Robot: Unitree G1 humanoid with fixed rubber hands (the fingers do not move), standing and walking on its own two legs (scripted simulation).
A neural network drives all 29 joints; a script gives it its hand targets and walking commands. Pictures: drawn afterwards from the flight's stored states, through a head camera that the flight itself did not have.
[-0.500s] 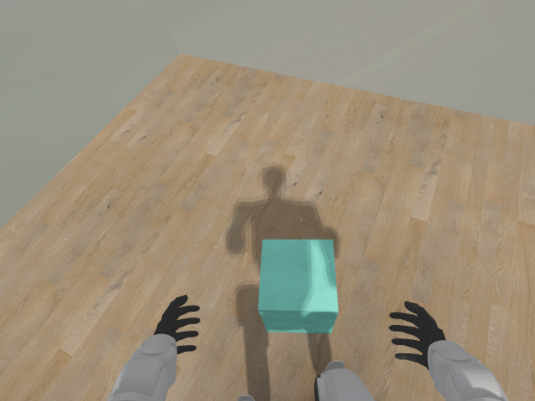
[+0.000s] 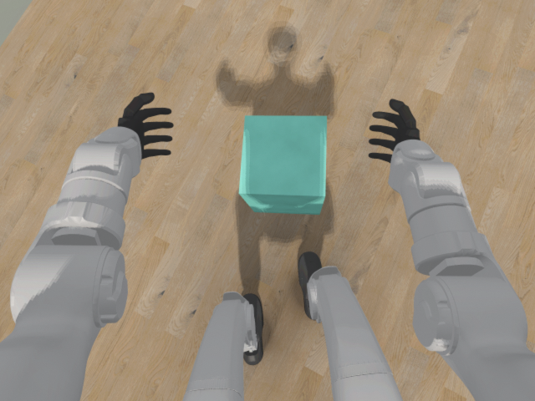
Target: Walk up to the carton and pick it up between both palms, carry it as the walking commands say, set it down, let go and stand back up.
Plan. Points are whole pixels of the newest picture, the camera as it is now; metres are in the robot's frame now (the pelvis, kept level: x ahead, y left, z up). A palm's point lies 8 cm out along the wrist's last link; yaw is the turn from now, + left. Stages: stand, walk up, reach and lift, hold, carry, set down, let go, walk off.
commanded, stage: reach and lift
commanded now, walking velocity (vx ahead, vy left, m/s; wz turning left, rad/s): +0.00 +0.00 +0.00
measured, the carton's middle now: (286, 170) +0.57 -0.05 -0.54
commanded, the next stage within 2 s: none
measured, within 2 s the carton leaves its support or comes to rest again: neither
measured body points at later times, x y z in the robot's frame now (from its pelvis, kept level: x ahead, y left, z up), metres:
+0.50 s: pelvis +0.02 -0.03 -0.02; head +0.38 -0.10 +0.23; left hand +0.65 +0.13 -0.11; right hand +0.58 -0.26 -0.17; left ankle +0.09 +0.13 -0.64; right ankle +0.19 -0.07 -0.64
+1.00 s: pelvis +0.12 +0.02 -0.12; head +0.42 -0.03 +0.21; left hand +0.70 +0.15 -0.21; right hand +0.61 -0.22 -0.25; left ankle +0.19 +0.11 -0.64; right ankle +0.19 -0.07 -0.64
